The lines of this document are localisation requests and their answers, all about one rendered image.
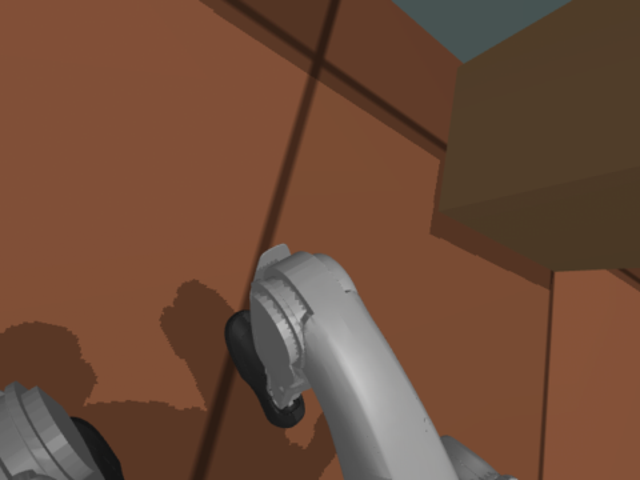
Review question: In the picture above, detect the right robot foot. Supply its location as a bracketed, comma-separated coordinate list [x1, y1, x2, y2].
[224, 310, 305, 428]

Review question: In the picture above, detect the right robot hand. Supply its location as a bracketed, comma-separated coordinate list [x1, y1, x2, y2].
[439, 435, 501, 480]

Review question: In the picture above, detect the left robot foot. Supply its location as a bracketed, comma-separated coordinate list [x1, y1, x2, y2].
[70, 417, 124, 480]

